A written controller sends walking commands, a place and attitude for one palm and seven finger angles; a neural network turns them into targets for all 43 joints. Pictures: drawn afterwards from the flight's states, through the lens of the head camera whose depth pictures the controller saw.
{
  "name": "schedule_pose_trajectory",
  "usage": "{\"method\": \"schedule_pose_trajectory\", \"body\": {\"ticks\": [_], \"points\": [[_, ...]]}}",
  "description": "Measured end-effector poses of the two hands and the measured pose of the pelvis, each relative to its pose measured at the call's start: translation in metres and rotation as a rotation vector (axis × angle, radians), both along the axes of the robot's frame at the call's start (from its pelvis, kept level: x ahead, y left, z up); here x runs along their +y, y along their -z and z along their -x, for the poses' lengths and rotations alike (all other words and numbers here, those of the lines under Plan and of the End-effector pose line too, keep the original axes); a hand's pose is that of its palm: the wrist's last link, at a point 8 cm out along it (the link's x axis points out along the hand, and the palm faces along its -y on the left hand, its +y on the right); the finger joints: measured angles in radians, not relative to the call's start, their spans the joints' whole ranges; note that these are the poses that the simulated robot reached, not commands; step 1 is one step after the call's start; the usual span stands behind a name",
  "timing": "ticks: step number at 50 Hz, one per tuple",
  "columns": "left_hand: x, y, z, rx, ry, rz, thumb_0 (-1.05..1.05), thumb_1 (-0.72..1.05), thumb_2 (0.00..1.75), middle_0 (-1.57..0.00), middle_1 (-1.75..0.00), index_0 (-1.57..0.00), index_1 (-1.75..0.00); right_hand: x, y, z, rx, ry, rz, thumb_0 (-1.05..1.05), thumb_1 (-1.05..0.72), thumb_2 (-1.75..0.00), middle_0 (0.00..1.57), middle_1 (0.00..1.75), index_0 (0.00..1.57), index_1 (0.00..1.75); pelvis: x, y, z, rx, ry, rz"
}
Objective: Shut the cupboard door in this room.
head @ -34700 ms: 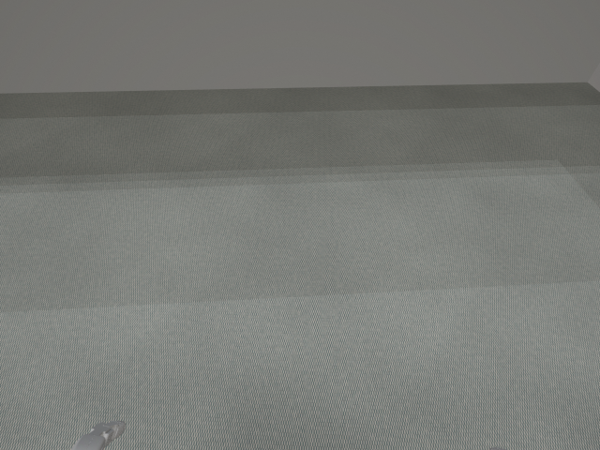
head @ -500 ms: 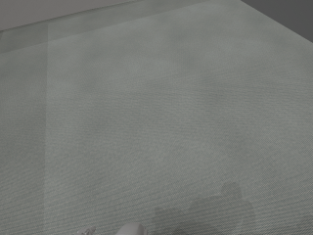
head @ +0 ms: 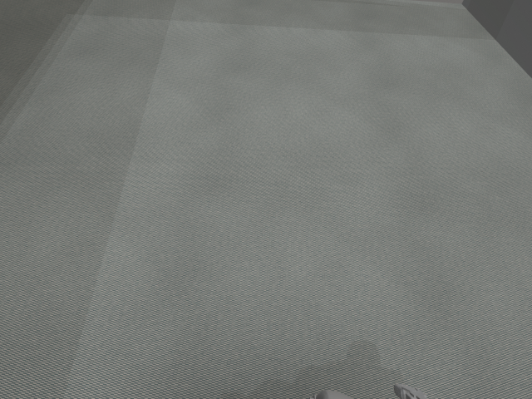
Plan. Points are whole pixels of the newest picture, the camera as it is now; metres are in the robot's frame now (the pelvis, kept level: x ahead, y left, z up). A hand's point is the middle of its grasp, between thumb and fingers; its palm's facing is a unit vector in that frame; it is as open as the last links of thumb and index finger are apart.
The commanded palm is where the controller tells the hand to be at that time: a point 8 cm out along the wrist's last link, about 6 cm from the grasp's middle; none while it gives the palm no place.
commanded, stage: turn or walk to find it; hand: left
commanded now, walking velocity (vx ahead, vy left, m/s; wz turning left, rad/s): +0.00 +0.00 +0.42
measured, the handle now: out of the picture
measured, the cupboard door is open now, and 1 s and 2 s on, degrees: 92 92 92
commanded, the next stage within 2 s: none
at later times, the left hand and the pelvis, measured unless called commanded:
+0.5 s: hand out of the picture +0.08 +0.15 -0.15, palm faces +0.18 -0.94 -0.28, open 7.4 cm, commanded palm none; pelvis +0.01 -0.05 +0.00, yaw +12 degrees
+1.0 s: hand out of the picture -0.08 +0.20 -0.18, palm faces +0.47 -0.85 -0.25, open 7.4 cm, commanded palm none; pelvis +0.00 -0.01 +0.00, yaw +25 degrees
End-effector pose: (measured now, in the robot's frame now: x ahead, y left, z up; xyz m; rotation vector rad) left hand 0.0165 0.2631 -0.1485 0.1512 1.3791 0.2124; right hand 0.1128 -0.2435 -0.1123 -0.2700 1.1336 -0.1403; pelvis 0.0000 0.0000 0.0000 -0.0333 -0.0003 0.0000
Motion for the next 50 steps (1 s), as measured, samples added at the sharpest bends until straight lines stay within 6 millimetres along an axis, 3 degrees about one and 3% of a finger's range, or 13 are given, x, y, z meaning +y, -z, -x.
{"method": "schedule_pose_trajectory", "body": {"ticks": [5, 10, 16, 20, 27, 33, 37, 44, 47, 50], "points": [[0.001, -0.009, -0.025, -0.088, -0.006, 0.001, 0.01, 0.91, 0.90, -0.20, -0.29, -0.20, -0.30, 0.010, 0.001, 0.010, 0.040, -0.011, -0.018, 0.00, -0.91, -0.90, 0.21, 0.30, 0.21, 0.30, 0.003, -0.006, -0.001, 0.006, -0.037, 0.003], [-0.007, -0.015, -0.048, -0.146, -0.001, -0.007, 0.01, 0.91, 0.90, -0.20, -0.29, -0.20, -0.30, 0.007, 0.009, 0.032, 0.105, 0.003, -0.041, 0.00, -0.91, -0.90, 0.21, 0.30, 0.21, 0.30, -0.004, -0.005, -0.002, 0.014, -0.073, -0.004], [-0.031, -0.024, -0.073, -0.212, 0.007, -0.030, 0.01, 0.91, 0.90, -0.20, -0.29, -0.20, -0.30, -0.015, 0.029, 0.060, 0.203, 0.021, -0.068, 0.00, -0.91, -0.90, 0.21, 0.30, 0.21, 0.30, -0.024, 0.000, -0.003, 0.026, -0.123, -0.023], [-0.050, -0.027, -0.074, -0.254, -0.001, -0.065, 0.01, 0.91, 0.90, -0.20, -0.29, -0.20, -0.30, -0.036, 0.047, 0.066, 0.249, 0.017, -0.088, 0.00, -0.91, -0.90, 0.21, 0.30, 0.21, 0.30, -0.043, 0.009, -0.005, 0.028, -0.155, -0.038], [-0.071, -0.037, -0.035, -0.209, -0.096, -0.077, 0.01, 0.90, 0.90, -0.20, -0.29, -0.21, -0.30, -0.056, 0.046, 0.042, 0.262, -0.055, -0.084, 0.00, -0.91, -0.90, 0.20, 0.30, 0.20, 0.30, -0.055, 0.000, -0.008, 0.011, -0.237, -0.066], [-0.074, -0.032, 0.012, -0.146, -0.200, -0.064, 0.01, 0.91, 0.90, -0.20, -0.29, -0.21, -0.30, -0.049, 0.039, 0.004, 0.236, -0.151, -0.059, 0.00, -0.91, -0.90, 0.20, 0.30, 0.20, 0.30, -0.054, -0.002, -0.009, 0.013, -0.297, -0.076], [-0.067, -0.022, 0.051, -0.086, -0.272, -0.052, 0.01, 0.91, 0.90, -0.21, -0.29, -0.21, -0.30, -0.028, 0.034, -0.031, 0.189, -0.234, -0.039, 0.00, -0.91, -0.90, 0.20, 0.30, 0.20, 0.30, -0.046, 0.001, -0.006, 0.016, -0.335, -0.067], [-0.039, 0.009, 0.118, 0.019, -0.405, -0.020, 0.01, 0.91, 0.90, -0.20, -0.29, -0.21, -0.30, 0.035, 0.022, -0.086, 0.035, -0.389, -0.006, 0.00, -0.91, -0.90, 0.20, 0.30, 0.20, 0.30, -0.018, 0.016, 0.001, 0.012, -0.403, -0.043], [-0.031, 0.006, 0.128, 0.043, -0.431, -0.016, 0.01, 0.91, 0.90, -0.20, -0.29, -0.20, -0.30, 0.053, 0.009, -0.093, -0.002, -0.421, -0.005, 0.00, -0.91, -0.90, 0.20, 0.30, 0.20, 0.30, -0.012, 0.009, 0.003, 0.002, -0.413, -0.027], [-0.023, -0.001, 0.123, 0.012, -0.446, -0.014, 0.01, 0.91, 0.90, -0.20, -0.29, -0.20, -0.30, 0.064, 0.002, -0.092, -0.005, -0.442, -0.004, 0.00, -0.91, -0.90, 0.20, 0.30, 0.20, 0.30, -0.007, 0.001, 0.004, -0.002, -0.441, -0.007]]}}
